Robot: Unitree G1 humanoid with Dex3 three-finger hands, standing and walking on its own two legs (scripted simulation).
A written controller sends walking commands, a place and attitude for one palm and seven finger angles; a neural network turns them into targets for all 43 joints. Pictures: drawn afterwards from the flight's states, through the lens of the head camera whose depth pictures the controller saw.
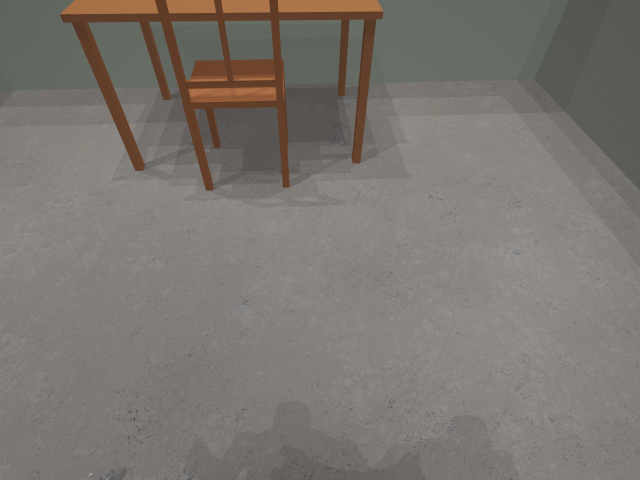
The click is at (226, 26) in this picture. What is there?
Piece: chair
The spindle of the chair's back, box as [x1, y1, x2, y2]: [214, 0, 233, 80]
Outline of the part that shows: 214,0 227,79 232,80 233,78 220,0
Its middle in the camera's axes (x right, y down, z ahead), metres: -0.35 -0.72 +1.37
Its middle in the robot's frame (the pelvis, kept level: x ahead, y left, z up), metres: +1.49 +0.42 -0.07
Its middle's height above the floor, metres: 0.70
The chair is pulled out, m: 0.00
